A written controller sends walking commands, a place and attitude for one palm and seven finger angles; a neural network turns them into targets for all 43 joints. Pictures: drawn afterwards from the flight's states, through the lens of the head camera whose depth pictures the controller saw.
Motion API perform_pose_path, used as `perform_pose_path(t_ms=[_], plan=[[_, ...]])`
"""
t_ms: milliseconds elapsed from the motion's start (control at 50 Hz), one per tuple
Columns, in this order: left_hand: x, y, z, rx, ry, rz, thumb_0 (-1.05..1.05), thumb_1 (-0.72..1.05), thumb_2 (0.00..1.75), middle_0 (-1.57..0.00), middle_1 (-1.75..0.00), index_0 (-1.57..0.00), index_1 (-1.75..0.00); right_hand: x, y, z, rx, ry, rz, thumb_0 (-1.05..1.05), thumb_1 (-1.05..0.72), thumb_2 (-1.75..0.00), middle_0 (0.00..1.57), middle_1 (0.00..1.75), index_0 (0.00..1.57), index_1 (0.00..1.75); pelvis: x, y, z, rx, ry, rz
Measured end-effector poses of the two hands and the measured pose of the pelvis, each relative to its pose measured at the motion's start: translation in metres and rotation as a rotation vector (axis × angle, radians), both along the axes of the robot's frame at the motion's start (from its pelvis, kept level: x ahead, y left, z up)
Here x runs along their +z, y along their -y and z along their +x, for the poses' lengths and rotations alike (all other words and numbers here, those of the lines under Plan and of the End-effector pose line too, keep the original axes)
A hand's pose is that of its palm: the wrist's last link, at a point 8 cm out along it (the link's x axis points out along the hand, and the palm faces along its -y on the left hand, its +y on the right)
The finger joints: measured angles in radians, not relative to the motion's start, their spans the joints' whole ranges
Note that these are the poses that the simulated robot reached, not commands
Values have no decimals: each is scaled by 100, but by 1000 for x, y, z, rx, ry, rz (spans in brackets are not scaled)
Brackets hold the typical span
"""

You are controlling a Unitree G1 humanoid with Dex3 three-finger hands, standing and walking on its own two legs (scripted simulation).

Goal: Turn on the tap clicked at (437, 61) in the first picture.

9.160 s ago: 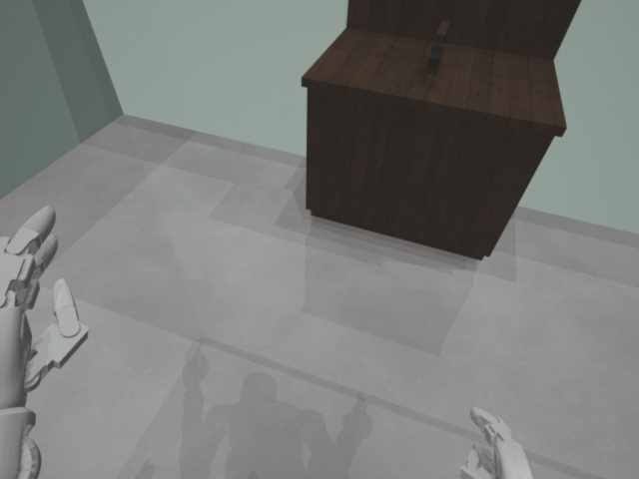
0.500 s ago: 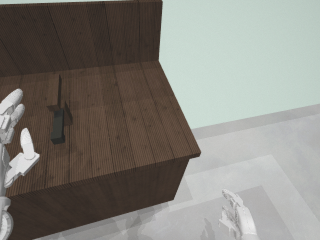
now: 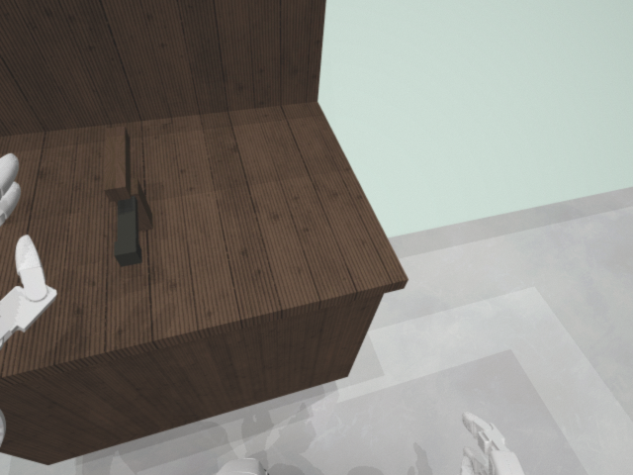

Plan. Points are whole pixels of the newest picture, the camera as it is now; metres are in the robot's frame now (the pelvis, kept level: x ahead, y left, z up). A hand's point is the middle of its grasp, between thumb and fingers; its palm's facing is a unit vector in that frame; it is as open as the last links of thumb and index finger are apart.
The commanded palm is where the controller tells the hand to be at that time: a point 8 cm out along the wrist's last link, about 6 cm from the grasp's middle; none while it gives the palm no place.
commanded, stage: come to a stop and stand still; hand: left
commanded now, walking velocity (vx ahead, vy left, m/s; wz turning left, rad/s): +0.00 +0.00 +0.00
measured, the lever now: (128, 252) +0.37 +0.30 +0.01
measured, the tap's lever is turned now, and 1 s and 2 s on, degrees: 0 0 0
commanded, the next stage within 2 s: look again from close up in 0.76 s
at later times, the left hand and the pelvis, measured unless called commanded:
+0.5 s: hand (80, 273) +0.25 +0.25 +0.17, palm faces +0.39 -0.83 -0.39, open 7.4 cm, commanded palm +0.18 +0.28 +0.18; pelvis +0.03 -0.01 +0.00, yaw +0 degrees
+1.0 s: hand (89, 277) +0.25 +0.24 +0.16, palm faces +0.38 -0.84 -0.40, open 7.4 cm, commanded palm +0.19 +0.27 +0.18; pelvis +0.03 -0.01 +0.00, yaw +1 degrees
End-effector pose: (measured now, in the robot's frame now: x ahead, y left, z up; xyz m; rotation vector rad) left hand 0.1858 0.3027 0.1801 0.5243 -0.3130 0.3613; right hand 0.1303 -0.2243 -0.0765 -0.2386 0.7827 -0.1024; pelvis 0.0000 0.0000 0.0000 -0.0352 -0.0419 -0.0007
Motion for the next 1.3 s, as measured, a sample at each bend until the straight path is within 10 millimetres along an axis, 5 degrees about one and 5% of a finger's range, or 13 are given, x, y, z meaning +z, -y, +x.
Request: perform_pose_path(t_ms=[200,420,780,1240,1300], plan=[[-5,10,12,-35,-5,-46,1,89,90,-21,-31,-21,-30,11,-21,43,51,99,42,2,-90,-90,21,30,21,30,2,-4,11,1,-13,5],[0,13,19,-22,-4,-46,1,89,89,-21,-31,-21,-30,22,-10,75,66,128,14,1,-90,-90,21,30,21,30,3,2,23,7,-20,10],[-4,24,22,-15,-55,-63,1,89,89,-21,-31,-21,-30,13,13,61,0,65,8,1,-90,-90,20,30,20,30,4,11,30,12,-17,9],[-2,22,22,-14,-53,-53,1,89,89,-21,-31,-21,-30,9,3,62,8,64,32,1,-90,-90,21,30,21,30,4,8,30,13,-20,10],[20,8,35,-9,-6,82,2,89,89,-22,-31,-21,-30,6,-1,64,89,55,-5,1,-90,-90,20,30,20,30,2,13,26,33,-13,19]])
